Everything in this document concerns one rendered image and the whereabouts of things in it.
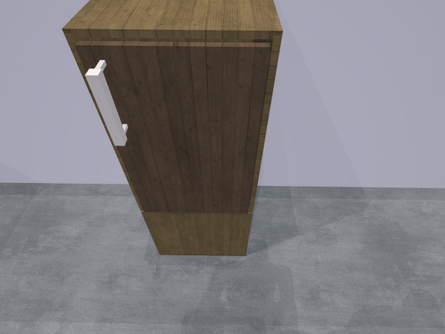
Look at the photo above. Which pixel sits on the handle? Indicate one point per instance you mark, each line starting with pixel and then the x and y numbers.
pixel 104 100

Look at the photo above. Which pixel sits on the cupboard door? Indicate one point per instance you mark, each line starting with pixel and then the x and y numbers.
pixel 193 111

